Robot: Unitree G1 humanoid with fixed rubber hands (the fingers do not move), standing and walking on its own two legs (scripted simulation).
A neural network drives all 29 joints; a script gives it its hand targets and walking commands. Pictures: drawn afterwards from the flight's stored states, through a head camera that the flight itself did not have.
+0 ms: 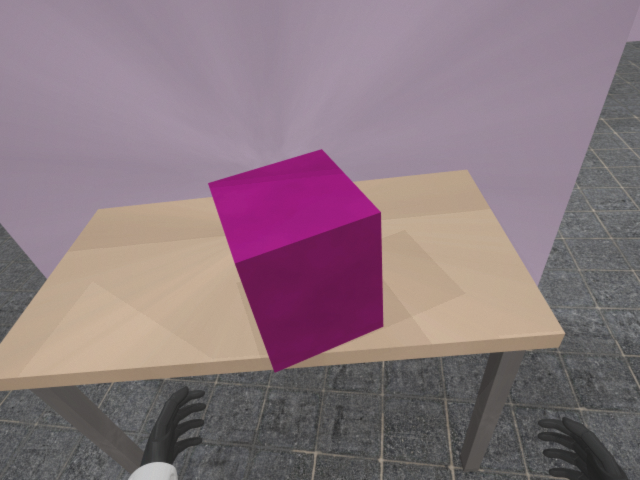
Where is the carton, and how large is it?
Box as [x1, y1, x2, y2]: [208, 149, 382, 371]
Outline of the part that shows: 321,149 208,183 235,265 274,371 282,369 382,326 380,212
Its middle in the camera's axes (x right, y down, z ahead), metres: -0.04 +0.04 +0.64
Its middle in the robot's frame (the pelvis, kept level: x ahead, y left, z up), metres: +0.45 +0.09 +0.04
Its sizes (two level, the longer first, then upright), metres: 0.210 0.200 0.250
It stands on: a table, 0.69 m high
